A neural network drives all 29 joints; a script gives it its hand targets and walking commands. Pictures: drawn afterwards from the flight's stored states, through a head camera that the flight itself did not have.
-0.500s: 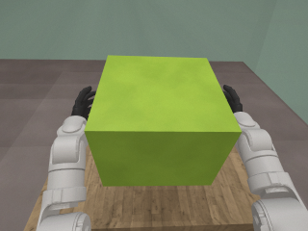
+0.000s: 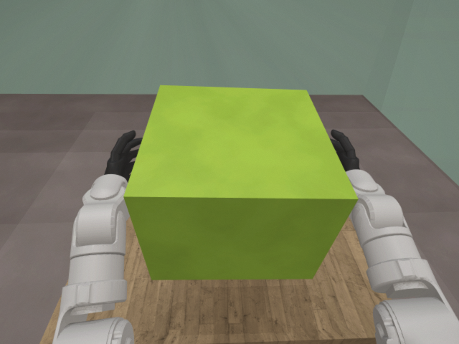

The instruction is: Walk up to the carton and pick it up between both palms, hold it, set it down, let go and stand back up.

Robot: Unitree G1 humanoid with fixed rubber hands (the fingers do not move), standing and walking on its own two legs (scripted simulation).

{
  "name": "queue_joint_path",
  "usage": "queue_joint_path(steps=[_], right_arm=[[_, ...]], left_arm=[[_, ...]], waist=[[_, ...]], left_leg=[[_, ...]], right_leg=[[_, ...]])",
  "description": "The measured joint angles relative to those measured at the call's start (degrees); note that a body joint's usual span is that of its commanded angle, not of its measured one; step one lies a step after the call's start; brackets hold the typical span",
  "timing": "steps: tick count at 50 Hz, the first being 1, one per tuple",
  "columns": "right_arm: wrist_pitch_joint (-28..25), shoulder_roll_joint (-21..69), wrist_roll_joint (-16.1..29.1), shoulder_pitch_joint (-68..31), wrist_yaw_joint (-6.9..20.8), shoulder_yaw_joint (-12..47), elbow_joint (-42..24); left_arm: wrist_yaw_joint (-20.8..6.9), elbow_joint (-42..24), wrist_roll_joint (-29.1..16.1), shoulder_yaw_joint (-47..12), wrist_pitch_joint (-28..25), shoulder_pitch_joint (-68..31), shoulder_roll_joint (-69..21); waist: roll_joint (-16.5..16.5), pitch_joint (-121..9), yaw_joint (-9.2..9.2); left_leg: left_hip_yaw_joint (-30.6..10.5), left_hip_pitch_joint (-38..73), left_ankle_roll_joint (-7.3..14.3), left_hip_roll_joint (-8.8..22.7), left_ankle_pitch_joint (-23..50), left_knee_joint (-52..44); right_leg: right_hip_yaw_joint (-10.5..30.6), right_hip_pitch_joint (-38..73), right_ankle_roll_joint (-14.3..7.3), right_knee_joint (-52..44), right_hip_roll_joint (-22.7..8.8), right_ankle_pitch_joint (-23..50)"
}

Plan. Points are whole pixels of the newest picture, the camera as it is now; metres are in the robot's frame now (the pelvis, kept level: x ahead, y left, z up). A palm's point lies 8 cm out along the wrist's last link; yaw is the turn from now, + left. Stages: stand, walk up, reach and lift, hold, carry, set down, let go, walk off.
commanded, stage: hold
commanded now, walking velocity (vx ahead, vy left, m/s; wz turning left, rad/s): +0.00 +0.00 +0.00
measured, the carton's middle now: (233, 179) +0.40 +0.00 +0.14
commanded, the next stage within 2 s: set down in 0.98 s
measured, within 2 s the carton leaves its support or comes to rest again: neither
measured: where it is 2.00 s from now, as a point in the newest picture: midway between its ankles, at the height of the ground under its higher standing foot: outside the picture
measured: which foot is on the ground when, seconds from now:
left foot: down 0.00-1.00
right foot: down 0.00-1.00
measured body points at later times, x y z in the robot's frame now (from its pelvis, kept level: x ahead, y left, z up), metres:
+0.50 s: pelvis +0.00 -0.01 +0.00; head -0.05 +0.01 +0.45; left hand +0.36 +0.19 +0.18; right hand +0.37 -0.21 +0.18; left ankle +0.02 +0.11 -0.75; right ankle -0.01 -0.12 -0.75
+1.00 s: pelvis +0.00 +0.00 +0.00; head -0.04 +0.01 +0.45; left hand +0.37 +0.19 +0.18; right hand +0.38 -0.20 +0.18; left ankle +0.02 +0.11 -0.75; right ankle -0.01 -0.12 -0.75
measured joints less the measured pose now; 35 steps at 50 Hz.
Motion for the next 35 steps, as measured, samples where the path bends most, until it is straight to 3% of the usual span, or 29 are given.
queue_joint_path(steps=[15, 35], right_arm=[[-0.3, -0.3, 0.7, 0.9, 0.3, -0.2, -1.6], [0.0, 0.0, -0.9, -1.0, 0.1, -0.4, -0.2]], left_arm=[[1.6, -2.7, -0.7, -1.2, 0.3, 1.5, -0.1], [0.4, 0.4, -0.3, -0.1, -0.6, -1.0, 0.4]], waist=[[-0.8, -0.1, -0.39], [-0.1, 0.1, 0.19]], left_leg=[[-0.2, -0.8, -0.2, 0.2, -0.2, 0.3], [-0.3, -1.1, -0.5, 0.5, 0.6, 0.1]], right_leg=[[-0.2, -0.6, -0.2, 0.1, 0.2, -0.1], [-0.2, -1.3, -0.5, 0.5, 0.6, 0.4]])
